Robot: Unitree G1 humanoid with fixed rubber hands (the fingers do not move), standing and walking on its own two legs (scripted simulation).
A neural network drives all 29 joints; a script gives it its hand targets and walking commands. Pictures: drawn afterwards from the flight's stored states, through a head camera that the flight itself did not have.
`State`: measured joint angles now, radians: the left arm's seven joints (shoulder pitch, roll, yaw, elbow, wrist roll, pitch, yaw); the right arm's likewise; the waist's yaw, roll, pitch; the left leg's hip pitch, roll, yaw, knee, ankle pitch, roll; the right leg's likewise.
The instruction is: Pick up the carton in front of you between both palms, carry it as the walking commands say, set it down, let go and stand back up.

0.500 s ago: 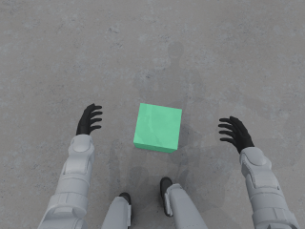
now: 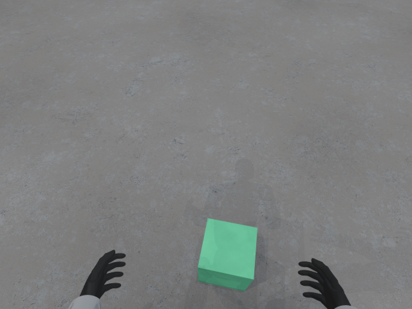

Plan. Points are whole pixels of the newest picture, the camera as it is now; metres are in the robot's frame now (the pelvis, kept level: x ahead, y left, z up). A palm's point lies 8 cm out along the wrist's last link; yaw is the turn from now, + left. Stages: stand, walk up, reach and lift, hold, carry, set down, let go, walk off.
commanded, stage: let go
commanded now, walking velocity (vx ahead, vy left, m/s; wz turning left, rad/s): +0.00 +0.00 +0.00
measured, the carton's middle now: (226, 255) +0.41 -0.09 -0.65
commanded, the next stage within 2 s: stand in 0.46 s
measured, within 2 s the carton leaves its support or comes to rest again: neither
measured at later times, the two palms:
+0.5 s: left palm out of the picture +0.15 +0.22 -0.07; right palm (348, 303) +0.16 -0.26 -0.07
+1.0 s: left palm (110, 304) +0.17 +0.21 -0.13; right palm out of the picture +0.07 -0.31 -0.13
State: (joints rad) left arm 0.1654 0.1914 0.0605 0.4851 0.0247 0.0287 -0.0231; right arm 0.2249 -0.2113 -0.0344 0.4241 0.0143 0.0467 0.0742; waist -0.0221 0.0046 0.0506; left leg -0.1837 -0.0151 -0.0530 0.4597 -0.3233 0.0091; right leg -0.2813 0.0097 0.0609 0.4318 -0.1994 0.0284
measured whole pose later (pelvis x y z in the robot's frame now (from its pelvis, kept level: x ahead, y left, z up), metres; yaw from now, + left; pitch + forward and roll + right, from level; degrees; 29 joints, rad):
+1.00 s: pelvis +0.05 -0.03 -0.03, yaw -9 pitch +5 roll +0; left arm 0.33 0.25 0.01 0.72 0.02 -0.03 0.03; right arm 0.36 -0.29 -0.02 0.67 -0.02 0.02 -0.06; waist -0.03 0.02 -0.09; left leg -0.21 0.08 0.10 0.66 -0.53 -0.04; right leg -0.42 0.12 0.16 0.76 -0.41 -0.02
